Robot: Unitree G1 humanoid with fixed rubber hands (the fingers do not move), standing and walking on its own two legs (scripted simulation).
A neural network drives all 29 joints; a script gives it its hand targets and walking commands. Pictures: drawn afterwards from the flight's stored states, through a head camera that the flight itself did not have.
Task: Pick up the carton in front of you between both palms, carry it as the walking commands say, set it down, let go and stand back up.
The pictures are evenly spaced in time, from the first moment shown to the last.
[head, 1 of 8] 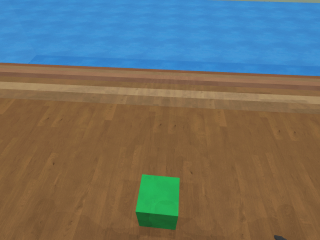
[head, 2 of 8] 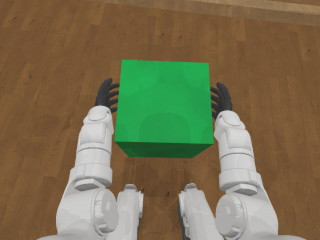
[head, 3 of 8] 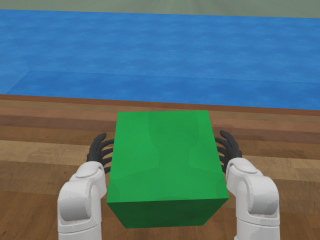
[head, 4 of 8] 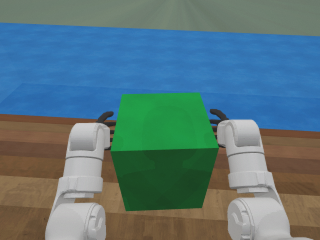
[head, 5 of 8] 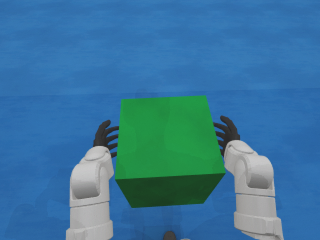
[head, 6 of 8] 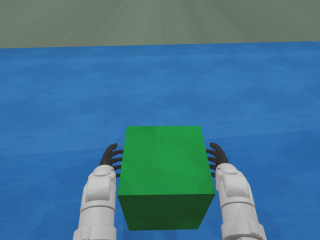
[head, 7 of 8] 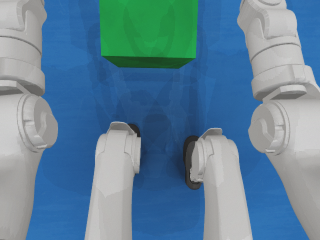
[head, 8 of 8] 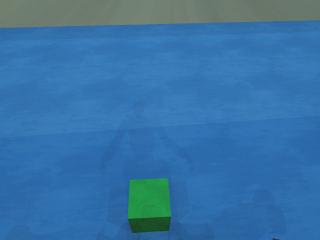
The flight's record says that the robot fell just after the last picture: no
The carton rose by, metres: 0.70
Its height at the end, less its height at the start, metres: -1.07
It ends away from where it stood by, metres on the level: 5.12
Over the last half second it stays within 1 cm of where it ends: yes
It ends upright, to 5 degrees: yes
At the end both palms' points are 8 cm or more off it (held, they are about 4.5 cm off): yes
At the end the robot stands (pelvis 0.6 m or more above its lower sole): yes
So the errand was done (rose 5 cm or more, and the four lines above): yes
